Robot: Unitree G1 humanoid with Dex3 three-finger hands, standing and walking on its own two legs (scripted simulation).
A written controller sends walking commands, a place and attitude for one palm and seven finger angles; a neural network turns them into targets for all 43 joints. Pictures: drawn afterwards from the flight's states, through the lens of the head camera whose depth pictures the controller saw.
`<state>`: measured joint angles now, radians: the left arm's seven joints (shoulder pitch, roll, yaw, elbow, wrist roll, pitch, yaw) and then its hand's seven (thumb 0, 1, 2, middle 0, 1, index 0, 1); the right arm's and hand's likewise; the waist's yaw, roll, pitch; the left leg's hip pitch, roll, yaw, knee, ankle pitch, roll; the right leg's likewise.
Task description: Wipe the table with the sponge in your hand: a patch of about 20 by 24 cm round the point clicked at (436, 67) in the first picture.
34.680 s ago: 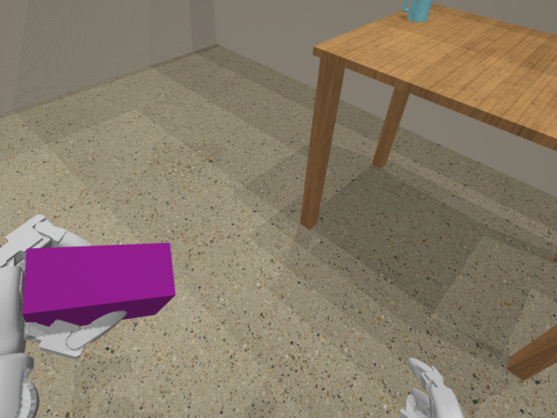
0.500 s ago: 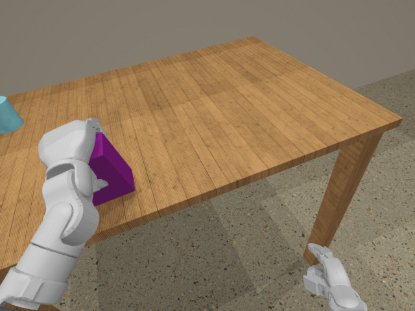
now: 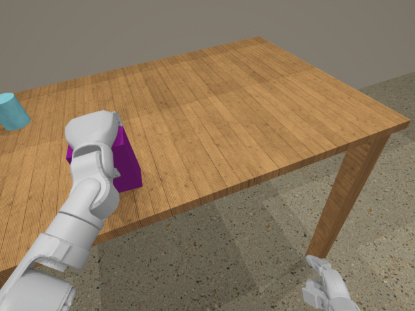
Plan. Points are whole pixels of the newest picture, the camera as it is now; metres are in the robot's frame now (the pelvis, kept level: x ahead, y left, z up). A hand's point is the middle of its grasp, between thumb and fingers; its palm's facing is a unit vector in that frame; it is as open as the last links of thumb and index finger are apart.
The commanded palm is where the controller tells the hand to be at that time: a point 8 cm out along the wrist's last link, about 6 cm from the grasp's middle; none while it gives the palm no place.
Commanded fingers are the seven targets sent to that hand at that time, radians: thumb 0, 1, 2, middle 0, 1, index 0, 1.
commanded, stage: wipe forward along the middle lane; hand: left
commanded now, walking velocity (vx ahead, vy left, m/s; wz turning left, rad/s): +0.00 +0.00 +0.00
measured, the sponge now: (112, 171) +0.34 +0.26 +0.11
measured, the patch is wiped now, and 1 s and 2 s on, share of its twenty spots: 0.90 0.90 0.90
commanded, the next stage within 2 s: slide back across to the first lane in 1.10 s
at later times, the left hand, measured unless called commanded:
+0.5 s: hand (107, 139) +0.38 +0.27 +0.16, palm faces +0.03 +0.00 -1.00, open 9.7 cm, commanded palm +0.36 +0.28 +0.19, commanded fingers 0.00 0.10 1.30 -1.20 -1.60 -1.20 -1.60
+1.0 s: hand (100, 127) +0.42 +0.30 +0.17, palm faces -0.03 +0.00 -1.00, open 9.7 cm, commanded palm +0.40 +0.32 +0.19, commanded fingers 0.00 0.10 1.30 -1.20 -1.60 -1.20 -1.60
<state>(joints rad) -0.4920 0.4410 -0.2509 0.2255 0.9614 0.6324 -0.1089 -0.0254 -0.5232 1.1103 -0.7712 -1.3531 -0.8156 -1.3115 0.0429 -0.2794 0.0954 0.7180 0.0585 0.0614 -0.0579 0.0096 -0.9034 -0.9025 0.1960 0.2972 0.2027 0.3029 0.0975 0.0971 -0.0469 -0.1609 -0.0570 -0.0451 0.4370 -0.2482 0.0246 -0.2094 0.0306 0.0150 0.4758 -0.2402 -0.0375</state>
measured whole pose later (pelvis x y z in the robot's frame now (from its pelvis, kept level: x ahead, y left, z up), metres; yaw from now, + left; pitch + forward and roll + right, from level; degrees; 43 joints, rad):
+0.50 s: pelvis +0.01 -0.02 +0.00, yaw +0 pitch +1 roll +1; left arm -0.62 0.50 -0.16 0.51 0.96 0.45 -0.10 0.00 -0.55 1.14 -0.79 -1.35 -0.83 -1.32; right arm 0.13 -0.30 0.06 0.74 0.05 0.07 -0.09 0.01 -0.90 -0.90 0.20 0.30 0.20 0.30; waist 0.06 0.09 -0.06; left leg -0.20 -0.03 -0.06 0.44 -0.25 0.00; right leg -0.24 0.06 0.00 0.47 -0.24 -0.06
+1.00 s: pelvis +0.00 -0.02 +0.00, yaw -1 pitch +4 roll +0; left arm -0.81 0.64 -0.05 0.87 0.98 0.24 -0.07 0.01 -0.56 1.15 -0.79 -1.35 -0.82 -1.34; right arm 0.22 -0.32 0.04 0.76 0.06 0.07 -0.11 0.01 -0.90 -0.90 0.20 0.30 0.20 0.30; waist 0.00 0.06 -0.06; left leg -0.27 -0.01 -0.05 0.47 -0.26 0.00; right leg -0.30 0.08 0.01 0.46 -0.22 -0.07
